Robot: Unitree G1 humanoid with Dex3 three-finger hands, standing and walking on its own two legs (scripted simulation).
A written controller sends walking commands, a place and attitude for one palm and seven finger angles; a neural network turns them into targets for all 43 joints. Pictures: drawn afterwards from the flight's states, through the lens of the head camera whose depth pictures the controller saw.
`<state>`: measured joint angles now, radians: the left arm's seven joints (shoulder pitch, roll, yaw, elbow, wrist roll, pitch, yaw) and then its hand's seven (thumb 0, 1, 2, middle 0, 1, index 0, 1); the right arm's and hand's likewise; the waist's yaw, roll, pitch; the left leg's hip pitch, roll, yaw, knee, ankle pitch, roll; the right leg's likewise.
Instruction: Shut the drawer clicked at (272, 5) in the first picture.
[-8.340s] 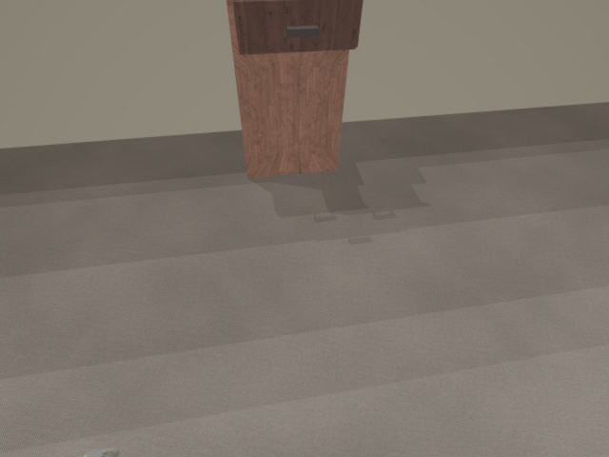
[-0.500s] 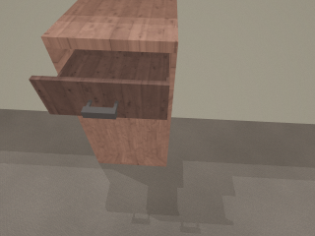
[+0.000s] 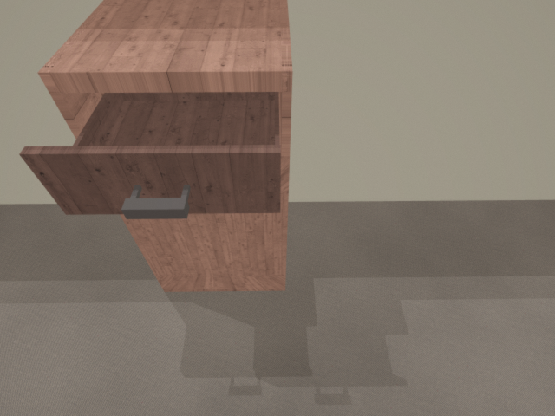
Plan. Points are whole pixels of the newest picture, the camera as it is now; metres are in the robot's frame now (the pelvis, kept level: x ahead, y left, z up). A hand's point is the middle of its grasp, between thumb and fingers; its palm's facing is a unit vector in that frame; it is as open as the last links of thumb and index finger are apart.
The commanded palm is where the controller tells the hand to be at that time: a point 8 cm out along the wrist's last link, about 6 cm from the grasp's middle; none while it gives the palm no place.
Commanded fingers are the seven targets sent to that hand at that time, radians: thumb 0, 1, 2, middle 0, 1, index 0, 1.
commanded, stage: come to a stop and stand still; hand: left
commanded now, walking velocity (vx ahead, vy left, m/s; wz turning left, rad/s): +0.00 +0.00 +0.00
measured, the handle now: (159, 199) +0.45 +0.24 +0.03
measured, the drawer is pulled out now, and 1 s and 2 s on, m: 0.18 0.18 0.18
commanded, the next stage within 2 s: look again from close up in 0.80 s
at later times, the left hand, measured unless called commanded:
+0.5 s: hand out of the picture +0.00 +0.13 -0.17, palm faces +0.05 -0.98 -0.20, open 7.3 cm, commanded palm none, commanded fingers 0.00 0.90 0.90 -0.20 -0.30 -0.20 -0.30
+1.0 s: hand out of the picture -0.02 +0.11 -0.17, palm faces +0.07 -0.98 -0.18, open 7.4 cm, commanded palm none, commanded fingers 0.00 0.90 0.90 -0.20 -0.30 -0.20 -0.30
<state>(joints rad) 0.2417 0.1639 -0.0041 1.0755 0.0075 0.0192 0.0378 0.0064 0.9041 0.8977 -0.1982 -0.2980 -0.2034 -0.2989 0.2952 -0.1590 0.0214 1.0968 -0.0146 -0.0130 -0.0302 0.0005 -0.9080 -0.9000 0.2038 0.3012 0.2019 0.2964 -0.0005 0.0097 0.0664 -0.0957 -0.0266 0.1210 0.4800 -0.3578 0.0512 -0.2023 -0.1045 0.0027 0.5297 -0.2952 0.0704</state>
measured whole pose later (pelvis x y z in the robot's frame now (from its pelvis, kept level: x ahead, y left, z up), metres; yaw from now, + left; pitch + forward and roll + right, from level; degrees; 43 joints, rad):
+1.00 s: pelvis -0.02 -0.05 +0.01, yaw +2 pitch -1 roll +0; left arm 0.28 0.15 0.00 1.11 0.01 0.00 0.03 0.01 0.91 0.90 -0.20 -0.30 -0.20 -0.30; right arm 0.29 -0.12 0.01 1.15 -0.01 -0.01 -0.03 0.00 -0.91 -0.90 0.20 0.30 0.20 0.30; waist 0.01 -0.01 0.04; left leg -0.12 0.05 0.07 0.43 -0.29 -0.03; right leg -0.19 -0.03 -0.06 0.46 -0.24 0.00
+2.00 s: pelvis +0.04 -0.02 -0.01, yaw +2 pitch +0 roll +1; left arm 0.29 0.15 0.05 1.05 0.02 -0.01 0.02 0.01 0.91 0.90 -0.20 -0.30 -0.20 -0.30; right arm 0.42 -0.11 0.01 1.11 -0.02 -0.03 -0.04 0.00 -0.91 -0.90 0.20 0.30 0.20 0.30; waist 0.00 -0.01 0.06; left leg -0.11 -0.01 0.08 0.55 -0.44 0.03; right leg -0.29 -0.04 -0.12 0.62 -0.30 -0.05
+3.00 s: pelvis +0.02 -0.03 +0.01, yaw +3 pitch -1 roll +0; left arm 0.34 0.12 -0.01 1.13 0.00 -0.01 0.03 0.01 0.91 0.90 -0.20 -0.30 -0.20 -0.30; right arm 0.32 -0.11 0.01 1.17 -0.01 0.01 -0.03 0.00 -0.91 -0.90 0.20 0.30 0.20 0.30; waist 0.01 -0.01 0.03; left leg -0.16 0.05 0.09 0.39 -0.20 -0.02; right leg -0.16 0.02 -0.08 0.40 -0.23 -0.05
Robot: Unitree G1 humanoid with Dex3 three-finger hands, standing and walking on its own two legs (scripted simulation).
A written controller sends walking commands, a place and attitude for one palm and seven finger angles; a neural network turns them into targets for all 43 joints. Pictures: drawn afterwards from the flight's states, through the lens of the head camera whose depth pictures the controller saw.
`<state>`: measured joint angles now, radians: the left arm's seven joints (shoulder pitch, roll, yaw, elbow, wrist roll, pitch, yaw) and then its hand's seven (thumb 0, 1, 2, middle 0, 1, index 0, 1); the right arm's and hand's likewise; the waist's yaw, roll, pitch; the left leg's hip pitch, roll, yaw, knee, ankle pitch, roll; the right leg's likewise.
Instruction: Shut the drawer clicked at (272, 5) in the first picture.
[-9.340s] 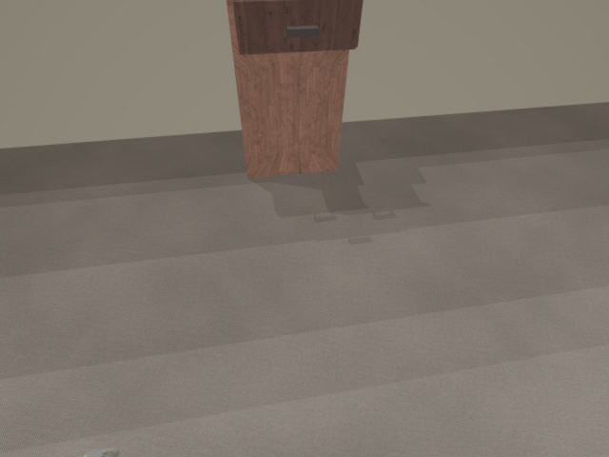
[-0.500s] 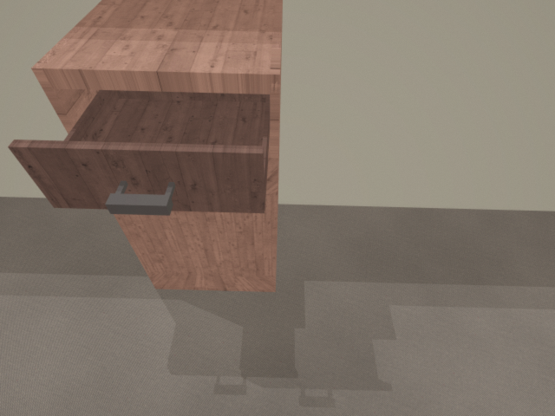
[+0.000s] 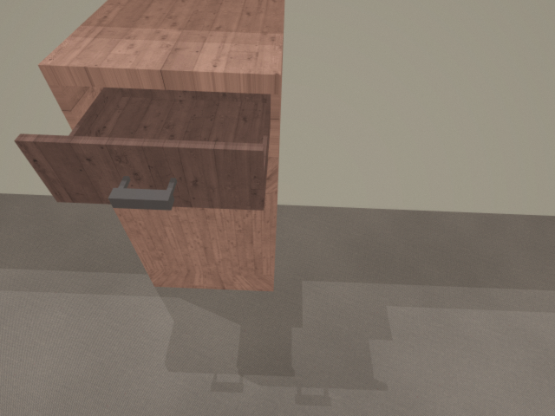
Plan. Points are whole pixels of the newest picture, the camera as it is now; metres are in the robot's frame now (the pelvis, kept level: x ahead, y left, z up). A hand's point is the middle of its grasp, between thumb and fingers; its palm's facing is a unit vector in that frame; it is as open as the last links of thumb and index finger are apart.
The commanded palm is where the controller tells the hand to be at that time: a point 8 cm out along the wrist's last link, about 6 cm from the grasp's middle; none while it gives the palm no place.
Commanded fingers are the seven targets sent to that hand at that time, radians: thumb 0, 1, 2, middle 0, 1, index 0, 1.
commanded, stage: look again from close up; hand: left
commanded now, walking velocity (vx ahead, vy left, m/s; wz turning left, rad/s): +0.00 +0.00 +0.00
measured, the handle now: (145, 190) +0.48 +0.28 +0.02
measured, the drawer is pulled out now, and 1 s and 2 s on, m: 0.18 0.18 0.18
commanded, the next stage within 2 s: shuffle to correct the standing spot in 0.40 s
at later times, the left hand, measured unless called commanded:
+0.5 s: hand out of the picture -0.01 +0.17 -0.18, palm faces +0.04 -0.98 -0.17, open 7.4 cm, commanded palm none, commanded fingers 0.00 0.90 0.90 -0.20 -0.30 -0.20 -0.30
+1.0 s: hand out of the picture +0.06 +0.21 -0.19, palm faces +0.06 -0.98 -0.19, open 7.4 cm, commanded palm none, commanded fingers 0.00 0.90 0.90 -0.20 -0.30 -0.20 -0.30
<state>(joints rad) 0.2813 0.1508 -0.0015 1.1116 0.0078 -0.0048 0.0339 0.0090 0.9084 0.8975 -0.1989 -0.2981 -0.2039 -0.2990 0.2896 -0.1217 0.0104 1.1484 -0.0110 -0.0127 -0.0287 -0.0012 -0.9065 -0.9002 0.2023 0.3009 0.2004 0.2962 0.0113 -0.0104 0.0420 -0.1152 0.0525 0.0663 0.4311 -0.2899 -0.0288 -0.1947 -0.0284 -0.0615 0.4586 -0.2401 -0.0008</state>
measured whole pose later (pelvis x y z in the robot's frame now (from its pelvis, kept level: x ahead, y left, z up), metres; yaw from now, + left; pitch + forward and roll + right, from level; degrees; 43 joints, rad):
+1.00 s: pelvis +0.06 +0.03 -0.02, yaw +0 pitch +0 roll +1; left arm 0.29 0.15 0.05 1.05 0.02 -0.01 0.02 0.01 0.91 0.90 -0.20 -0.30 -0.20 -0.30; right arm 0.42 -0.11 0.01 1.11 -0.02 -0.03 -0.04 0.00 -0.91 -0.90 0.20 0.30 0.20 0.30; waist 0.00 -0.01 0.06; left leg -0.11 -0.01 0.08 0.55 -0.44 0.03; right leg -0.29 -0.04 -0.12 0.62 -0.30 -0.05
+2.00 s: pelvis +0.04 +0.02 +0.00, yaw +1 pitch -1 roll +0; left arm 0.34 0.12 -0.01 1.13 0.00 -0.01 0.03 0.01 0.91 0.90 -0.20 -0.30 -0.20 -0.30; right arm 0.32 -0.11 0.01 1.17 -0.01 0.01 -0.03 0.00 -0.91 -0.90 0.20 0.30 0.20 0.30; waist 0.01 -0.01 0.03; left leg -0.16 0.05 0.09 0.39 -0.20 -0.02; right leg -0.16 0.02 -0.08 0.40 -0.23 -0.05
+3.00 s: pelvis +0.03 +0.06 -0.04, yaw +2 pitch +8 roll +0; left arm 0.39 0.15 0.10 0.07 -0.21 -0.47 -0.21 0.01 0.92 0.90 -0.33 -0.45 -0.34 -0.45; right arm 0.20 -0.25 -0.05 0.61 0.00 -0.27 0.01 0.01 -0.91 -0.90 0.20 0.30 0.20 0.30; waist -0.02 -0.02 -0.13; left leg -0.58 -0.01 0.07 0.87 -0.43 0.04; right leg -0.60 -0.03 -0.04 0.88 -0.42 -0.01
